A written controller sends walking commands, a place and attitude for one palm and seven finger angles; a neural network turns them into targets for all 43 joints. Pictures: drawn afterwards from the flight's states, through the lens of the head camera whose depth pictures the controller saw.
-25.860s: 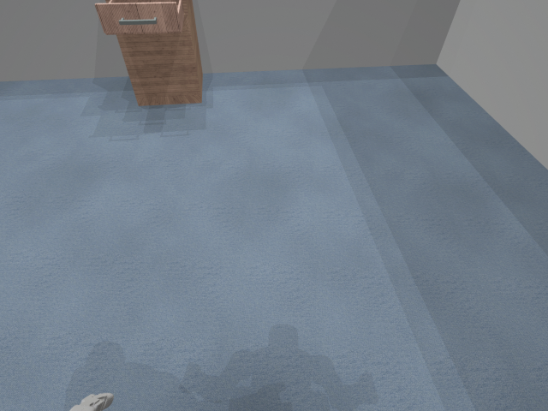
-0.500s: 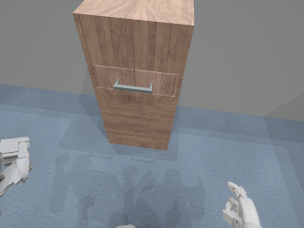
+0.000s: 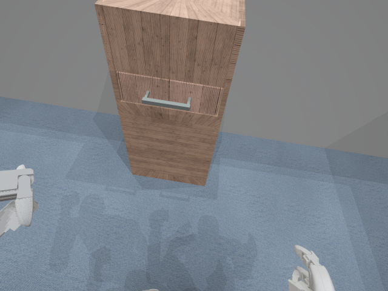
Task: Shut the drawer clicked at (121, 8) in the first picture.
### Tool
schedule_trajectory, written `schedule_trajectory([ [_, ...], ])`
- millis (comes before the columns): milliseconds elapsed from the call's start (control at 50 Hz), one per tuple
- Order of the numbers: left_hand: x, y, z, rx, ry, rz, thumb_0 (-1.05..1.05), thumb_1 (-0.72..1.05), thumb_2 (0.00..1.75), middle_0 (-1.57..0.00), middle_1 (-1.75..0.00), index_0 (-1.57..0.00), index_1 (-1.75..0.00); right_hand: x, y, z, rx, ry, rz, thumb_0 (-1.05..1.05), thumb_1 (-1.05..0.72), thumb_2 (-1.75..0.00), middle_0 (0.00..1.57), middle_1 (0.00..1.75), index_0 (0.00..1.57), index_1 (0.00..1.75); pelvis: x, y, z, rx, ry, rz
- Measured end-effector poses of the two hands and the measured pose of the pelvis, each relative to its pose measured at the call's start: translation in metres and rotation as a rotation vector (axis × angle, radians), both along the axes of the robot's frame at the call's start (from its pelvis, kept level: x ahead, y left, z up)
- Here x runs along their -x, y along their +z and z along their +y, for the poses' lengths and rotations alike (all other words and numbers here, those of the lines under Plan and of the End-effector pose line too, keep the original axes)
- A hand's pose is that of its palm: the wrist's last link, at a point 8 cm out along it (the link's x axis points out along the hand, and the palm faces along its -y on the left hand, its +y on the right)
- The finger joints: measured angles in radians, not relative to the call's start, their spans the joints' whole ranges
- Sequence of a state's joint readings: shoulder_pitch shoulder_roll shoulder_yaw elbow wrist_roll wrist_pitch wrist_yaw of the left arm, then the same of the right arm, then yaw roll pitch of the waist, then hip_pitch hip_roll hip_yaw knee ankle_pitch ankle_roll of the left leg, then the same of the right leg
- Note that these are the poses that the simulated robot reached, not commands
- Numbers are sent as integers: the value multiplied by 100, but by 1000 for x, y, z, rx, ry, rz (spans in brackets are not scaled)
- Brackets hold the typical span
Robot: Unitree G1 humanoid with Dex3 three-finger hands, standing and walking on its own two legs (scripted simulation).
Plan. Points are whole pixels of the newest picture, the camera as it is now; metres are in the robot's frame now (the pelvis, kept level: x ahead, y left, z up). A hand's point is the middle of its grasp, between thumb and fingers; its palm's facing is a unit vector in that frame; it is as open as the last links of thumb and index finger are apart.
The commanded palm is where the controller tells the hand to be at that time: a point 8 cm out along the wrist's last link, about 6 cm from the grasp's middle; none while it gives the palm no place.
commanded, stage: step back with the hand held close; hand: left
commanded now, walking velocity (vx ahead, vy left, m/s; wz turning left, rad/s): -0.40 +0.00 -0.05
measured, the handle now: (167, 100) +0.75 +0.12 -0.12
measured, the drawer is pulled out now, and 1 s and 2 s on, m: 0.00 0.00 0.00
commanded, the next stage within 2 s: stop stepping back and stand still in 0.24 s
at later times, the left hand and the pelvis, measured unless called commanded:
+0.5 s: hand out of the picture +0.11 +0.17 +0.18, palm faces +0.15 -0.83 -0.54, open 3.2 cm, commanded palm +0.05 +0.23 +0.19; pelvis -0.11 -0.03 +0.01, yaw -7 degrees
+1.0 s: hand out of the picture +0.02 +0.22 +0.17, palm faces +0.32 -0.84 -0.43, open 3.2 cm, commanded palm -0.02 +0.26 +0.19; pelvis -0.17 -0.01 +0.01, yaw -4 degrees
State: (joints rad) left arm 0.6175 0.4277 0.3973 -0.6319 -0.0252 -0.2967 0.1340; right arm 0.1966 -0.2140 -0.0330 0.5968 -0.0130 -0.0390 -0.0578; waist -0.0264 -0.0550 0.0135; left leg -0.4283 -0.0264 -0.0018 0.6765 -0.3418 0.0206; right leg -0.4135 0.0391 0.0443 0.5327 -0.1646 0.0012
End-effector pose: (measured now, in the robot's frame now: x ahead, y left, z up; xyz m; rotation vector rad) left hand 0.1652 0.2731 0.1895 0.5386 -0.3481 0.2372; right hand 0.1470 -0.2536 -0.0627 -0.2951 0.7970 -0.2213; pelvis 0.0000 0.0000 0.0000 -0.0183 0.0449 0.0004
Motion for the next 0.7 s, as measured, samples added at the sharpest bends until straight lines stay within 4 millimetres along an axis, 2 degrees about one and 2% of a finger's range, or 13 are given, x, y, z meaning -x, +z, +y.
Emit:
schedule_trajectory([
  [60, 6, -4, 12, -17, 12, 0, 1, 88, 90, -140, -160, -141, -160, 6, 1, 4, 28, 0, -9, 1, -91, -89, 20, 30, 20, 30, 11, -2, 5, 6, 18, 5],
  [160, 20, -2, 23, 0, 56, 47, 1, 89, 90, -140, -160, -141, -160, 18, 7, 23, -13, 31, -37, 1, -91, -89, 20, 30, 20, 30, 25, 8, 6, 36, -9, 25],
  [220, 30, 4, 14, 17, 34, 43, 1, 89, 90, -140, -160, -141, -160, 26, 9, 32, -46, 56, -57, 1, -91, -89, 20, 30, 20, 30, 35, 11, 4, 38, -48, 40],
  [300, 39, 8, -11, 27, -40, 31, 1, 89, 90, -140, -160, -141, -160, 40, 6, 34, -77, 84, -80, 1, -91, -89, 20, 30, 21, 30, 57, 11, -5, 28, -81, 53],
  [380, 52, 8, -39, -27, -112, 43, 1, 89, 90, -140, -160, -141, -160, 63, -2, 20, -108, 79, -100, 1, -90, -89, 20, 30, 21, 30, 89, 4, -20, -1, -102, 58],
  [420, 63, 8, -50, -44, -135, 81, 1, 89, 90, -140, -160, -141, -160, 79, -6, 8, -122, 52, -89, 1, -90, -89, 20, 30, 21, 30, 103, 4, -26, 11, -105, 48],
  [460, 75, 9, -56, -47, -134, 125, 1, 89, 90, -140, -160, -141, -160, 100, -6, -5, -126, 7, -53, 1, -90, -89, 20, 30, 21, 30, 109, 8, -30, -4, -116, 49],
  [520, 93, 14, -53, -61, -84, 157, 1, 88, 90, -140, -159, -141, -160, 130, -2, -26, -107, -67, -9, 1, -91, -89, 20, 30, 21, 30, 111, 14, -35, -43, -131, 53],
  [580, 104, 10, -46, -37, -19, 151, 1, 88, 90, -140, -159, -141, -160, 152, 0, -45, -63, -117, -3, 1, -91, -89, 20, 30, 20, 30, 113, 14, -36, -51, -121, 43],
  [640, 111, -2, -38, 12, 24, 131, 1, 89, 90, -140, -160, -141, -160, 166, -5, -59, -16, -138, -14, 1, -91, -89, 20, 30, 20, 30, 116, 7, -31, -26, -92, 25],
  [700, 117, -13, -35, 56, 43, 132, 1, 89, 90, -140, -160, -141, -160, 174, -4, -61, -8, -145, -17, 2, -91, -90, 20, 30, 20, 30, 127, 6, -30, -41, -90, -10],
])
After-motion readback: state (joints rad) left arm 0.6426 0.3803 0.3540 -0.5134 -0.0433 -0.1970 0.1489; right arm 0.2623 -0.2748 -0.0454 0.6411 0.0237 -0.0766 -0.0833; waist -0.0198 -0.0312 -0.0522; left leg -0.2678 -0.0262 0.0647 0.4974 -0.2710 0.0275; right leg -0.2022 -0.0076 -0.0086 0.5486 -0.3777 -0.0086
